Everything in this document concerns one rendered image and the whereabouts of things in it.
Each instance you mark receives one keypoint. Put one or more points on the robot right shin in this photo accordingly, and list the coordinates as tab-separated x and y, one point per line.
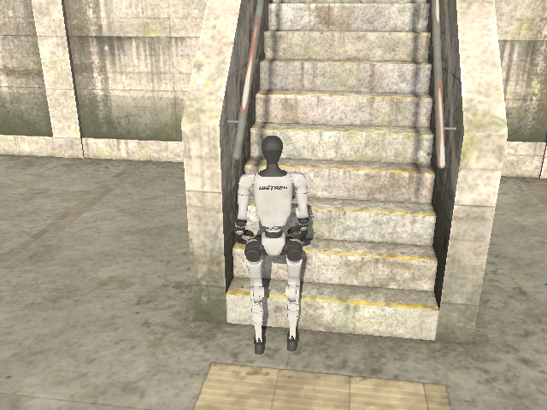
293	313

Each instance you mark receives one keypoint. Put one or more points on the robot left forearm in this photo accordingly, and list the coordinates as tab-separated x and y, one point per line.
239	225

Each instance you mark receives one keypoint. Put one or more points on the robot right forearm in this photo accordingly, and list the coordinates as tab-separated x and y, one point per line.
303	223

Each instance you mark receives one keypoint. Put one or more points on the robot left hand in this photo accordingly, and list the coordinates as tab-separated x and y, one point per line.
241	240

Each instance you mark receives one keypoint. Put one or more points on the robot right hand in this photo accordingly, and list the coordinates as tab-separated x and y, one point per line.
301	235

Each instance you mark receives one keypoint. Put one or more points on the left robot upper arm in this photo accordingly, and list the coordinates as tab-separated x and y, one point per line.
245	182

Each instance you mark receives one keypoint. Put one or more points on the right robot upper arm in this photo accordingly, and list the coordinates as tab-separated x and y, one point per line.
299	180

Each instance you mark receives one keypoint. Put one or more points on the humanoid robot torso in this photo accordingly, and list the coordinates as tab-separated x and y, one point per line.
273	196

